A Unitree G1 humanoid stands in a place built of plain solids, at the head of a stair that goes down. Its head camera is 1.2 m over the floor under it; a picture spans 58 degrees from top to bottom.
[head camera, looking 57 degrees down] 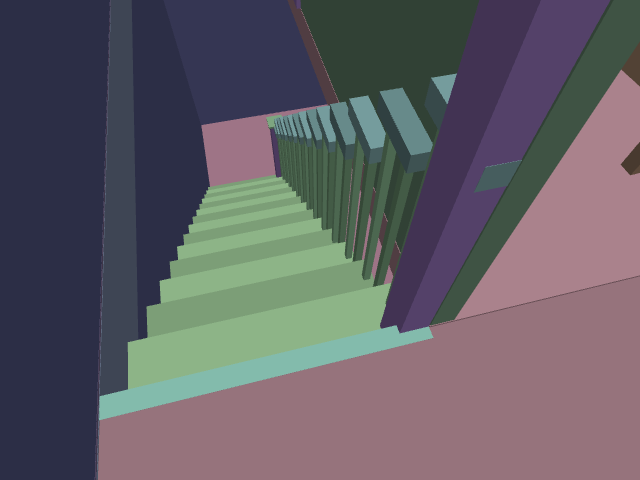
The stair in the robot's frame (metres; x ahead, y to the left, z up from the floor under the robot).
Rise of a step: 0.20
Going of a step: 0.23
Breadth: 0.93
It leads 14 degrees to the left of straight ahead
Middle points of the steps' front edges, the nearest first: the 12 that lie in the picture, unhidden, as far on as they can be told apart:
0.39 0.14 0.00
0.62 0.19 -0.20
0.84 0.25 -0.41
1.06 0.30 -0.61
1.28 0.36 -0.81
1.51 0.41 -1.02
1.73 0.47 -1.22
1.95 0.52 -1.43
2.17 0.58 -1.63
2.40 0.63 -1.83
2.62 0.69 -2.04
2.84 0.74 -2.24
